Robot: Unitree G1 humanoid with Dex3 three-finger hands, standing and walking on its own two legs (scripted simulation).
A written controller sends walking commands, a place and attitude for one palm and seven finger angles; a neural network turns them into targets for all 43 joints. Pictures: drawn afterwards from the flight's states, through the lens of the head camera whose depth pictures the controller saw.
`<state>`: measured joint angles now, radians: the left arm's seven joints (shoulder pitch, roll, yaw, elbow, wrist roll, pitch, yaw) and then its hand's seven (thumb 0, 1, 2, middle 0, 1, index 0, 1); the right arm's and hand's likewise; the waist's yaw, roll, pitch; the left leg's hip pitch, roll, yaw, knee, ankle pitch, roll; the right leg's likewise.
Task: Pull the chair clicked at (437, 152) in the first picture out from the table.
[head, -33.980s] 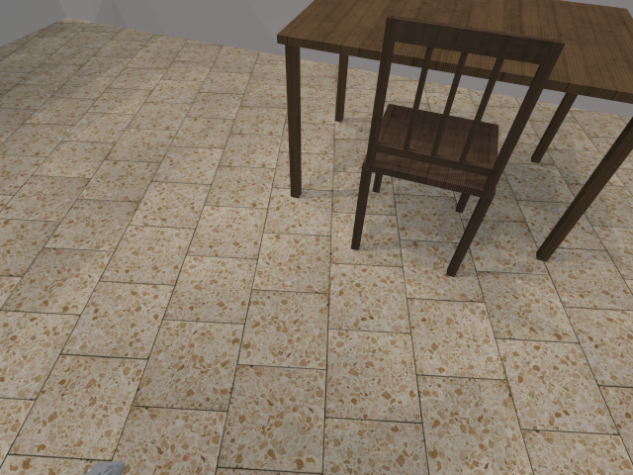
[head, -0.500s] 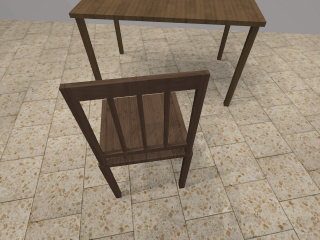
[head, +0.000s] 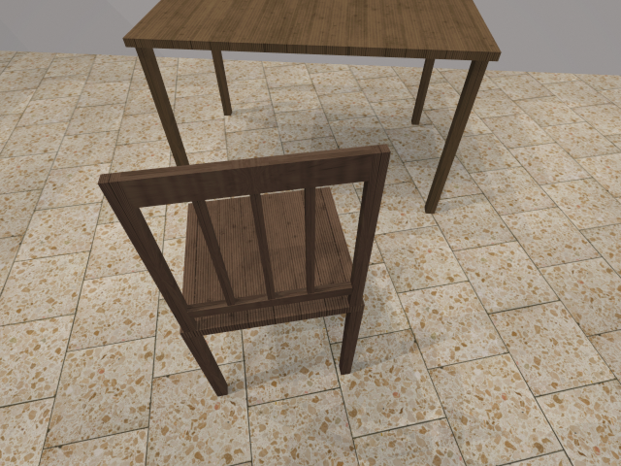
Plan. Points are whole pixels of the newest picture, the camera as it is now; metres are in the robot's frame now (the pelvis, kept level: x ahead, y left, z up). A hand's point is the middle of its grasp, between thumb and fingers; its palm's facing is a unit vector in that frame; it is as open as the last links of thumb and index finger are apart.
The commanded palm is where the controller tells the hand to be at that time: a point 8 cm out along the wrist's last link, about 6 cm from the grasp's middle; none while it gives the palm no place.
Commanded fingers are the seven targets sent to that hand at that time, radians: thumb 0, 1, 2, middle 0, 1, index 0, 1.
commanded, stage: look to check the result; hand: left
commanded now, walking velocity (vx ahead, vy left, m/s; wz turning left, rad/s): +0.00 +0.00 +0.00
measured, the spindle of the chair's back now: (264, 252) +0.49 +0.12 -0.08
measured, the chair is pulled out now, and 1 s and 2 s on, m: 0.61 0.61 0.61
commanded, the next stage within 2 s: stand and wait in 0.76 s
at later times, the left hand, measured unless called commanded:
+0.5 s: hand out of the picture +0.00 +0.16 -0.17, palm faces +0.02 -0.98 -0.17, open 7.4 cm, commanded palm none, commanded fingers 0.00 0.90 0.90 -0.20 -0.30 -0.20 -0.30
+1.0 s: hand out of the picture +0.00 +0.17 -0.17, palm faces +0.02 -0.99 -0.16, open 7.4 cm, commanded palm none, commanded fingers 0.00 0.90 0.90 -0.20 -0.30 -0.20 -0.30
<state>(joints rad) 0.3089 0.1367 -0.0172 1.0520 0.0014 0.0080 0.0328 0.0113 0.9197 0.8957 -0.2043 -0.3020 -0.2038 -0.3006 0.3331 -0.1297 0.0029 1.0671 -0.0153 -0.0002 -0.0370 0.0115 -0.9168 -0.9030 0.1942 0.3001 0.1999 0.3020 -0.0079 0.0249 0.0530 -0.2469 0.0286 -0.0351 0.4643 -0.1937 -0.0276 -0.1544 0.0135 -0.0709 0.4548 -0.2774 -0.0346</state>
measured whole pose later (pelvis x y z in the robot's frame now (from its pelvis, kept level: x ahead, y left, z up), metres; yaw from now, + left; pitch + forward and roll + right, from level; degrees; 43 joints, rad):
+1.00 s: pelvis +0.01 +0.01 +0.00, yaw +0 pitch -1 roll +0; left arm 0.32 0.13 -0.02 1.06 0.00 0.01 0.03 0.00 0.91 0.90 -0.20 -0.30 -0.20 -0.30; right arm 0.32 -0.12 0.01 1.08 -0.01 0.00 -0.04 0.01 -0.91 -0.90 0.19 0.30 0.20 0.30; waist -0.01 0.01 0.06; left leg -0.23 0.02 -0.02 0.45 -0.20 -0.02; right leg -0.14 0.00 -0.06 0.43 -0.27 -0.02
